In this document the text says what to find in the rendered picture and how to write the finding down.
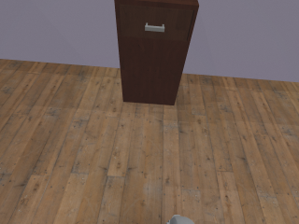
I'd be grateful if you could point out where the handle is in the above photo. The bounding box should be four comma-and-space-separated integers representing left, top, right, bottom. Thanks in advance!
145, 23, 165, 33

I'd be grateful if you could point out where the drawer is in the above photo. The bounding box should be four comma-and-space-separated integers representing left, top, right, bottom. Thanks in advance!
119, 4, 193, 41

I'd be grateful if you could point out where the cabinet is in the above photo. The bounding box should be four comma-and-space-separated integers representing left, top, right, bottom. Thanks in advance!
114, 0, 199, 105

